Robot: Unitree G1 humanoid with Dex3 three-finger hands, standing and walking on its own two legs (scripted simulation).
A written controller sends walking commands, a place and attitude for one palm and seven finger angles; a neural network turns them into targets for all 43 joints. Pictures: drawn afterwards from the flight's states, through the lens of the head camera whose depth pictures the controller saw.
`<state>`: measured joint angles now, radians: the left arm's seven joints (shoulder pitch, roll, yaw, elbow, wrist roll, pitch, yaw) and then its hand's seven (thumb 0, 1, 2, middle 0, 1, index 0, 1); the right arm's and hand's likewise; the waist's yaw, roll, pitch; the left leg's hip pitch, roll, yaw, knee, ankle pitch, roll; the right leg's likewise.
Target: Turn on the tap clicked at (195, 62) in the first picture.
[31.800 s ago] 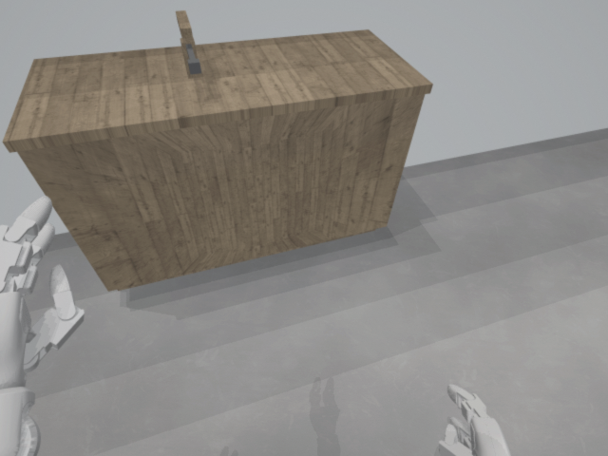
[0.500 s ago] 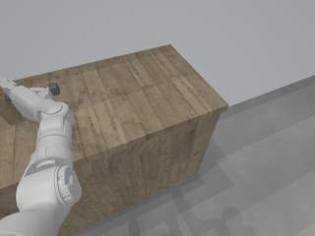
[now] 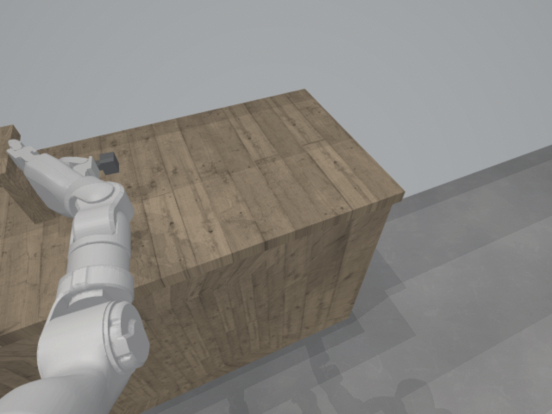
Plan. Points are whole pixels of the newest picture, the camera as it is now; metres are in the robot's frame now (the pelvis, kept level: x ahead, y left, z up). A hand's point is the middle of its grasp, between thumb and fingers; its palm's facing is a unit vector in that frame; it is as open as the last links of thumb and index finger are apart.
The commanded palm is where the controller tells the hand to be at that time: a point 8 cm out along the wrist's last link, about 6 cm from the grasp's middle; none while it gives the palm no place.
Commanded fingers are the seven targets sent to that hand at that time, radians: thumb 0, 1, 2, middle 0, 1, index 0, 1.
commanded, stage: lift the hand up off the lever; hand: left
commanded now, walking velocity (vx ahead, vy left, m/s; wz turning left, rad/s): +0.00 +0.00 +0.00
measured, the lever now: (109, 163) +0.53 +0.31 +0.07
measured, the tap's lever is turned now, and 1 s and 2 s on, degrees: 85 85 85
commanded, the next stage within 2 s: draw the hand back beside the body in 0.20 s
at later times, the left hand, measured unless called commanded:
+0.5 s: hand (121, 163) +0.42 +0.22 +0.17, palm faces +0.50 -0.86 -0.07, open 7.8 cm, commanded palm +0.36 +0.28 +0.16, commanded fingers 0.00 0.90 0.90 -0.16 -0.18 -0.16 -0.18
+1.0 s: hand (86, 240) +0.30 +0.23 +0.15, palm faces +0.29 -0.93 -0.22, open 7.6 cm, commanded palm +0.25 +0.28 +0.17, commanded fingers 0.00 0.90 0.90 -0.19 -0.26 -0.19 -0.26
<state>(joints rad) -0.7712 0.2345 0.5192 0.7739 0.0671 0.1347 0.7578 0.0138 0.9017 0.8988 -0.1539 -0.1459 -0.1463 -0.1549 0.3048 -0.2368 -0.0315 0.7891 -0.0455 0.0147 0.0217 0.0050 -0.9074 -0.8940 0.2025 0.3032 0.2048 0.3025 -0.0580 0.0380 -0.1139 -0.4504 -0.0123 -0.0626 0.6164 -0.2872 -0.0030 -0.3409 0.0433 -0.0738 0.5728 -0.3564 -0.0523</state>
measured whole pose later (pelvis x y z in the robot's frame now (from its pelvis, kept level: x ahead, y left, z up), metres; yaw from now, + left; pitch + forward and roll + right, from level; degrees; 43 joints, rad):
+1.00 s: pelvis -0.02 +0.01 +0.02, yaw -3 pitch -3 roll +0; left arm -0.05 0.31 0.21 0.12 -0.09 -0.07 0.09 0.01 0.90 0.90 -0.18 -0.23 -0.18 -0.23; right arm 0.14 -0.22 0.03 0.63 0.03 -0.05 -0.07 0.01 -0.91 -0.89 0.20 0.30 0.21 0.30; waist 0.03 0.04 0.01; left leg -0.13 -0.01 0.00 0.36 -0.16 0.01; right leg -0.06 0.04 -0.01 0.34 -0.22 -0.04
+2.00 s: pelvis -0.02 +0.00 +0.02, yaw -2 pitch -4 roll -1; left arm 0.39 0.35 0.30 -0.37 -0.07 -0.10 0.09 0.01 0.89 0.90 -0.21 -0.30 -0.21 -0.31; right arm 0.16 -0.22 0.03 0.63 0.00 -0.06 -0.07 0.01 -0.90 -0.89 0.20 0.30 0.21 0.30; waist 0.05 0.07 0.02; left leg -0.16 0.01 -0.03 0.42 -0.19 0.00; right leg -0.04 0.06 -0.04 0.33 -0.22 -0.05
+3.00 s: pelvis -0.15 +0.07 +0.00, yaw +3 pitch -2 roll -6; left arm 0.37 0.41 0.37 -0.51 -0.01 -0.17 0.14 0.01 0.89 0.90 -0.22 -0.30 -0.21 -0.31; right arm 0.17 -0.19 -0.01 0.59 0.00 -0.06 -0.07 0.01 -0.91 -0.89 0.20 0.30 0.21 0.30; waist -0.01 0.05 0.05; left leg -0.47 0.00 -0.03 0.51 -0.04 0.09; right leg -0.37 0.14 0.04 0.94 -0.35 0.02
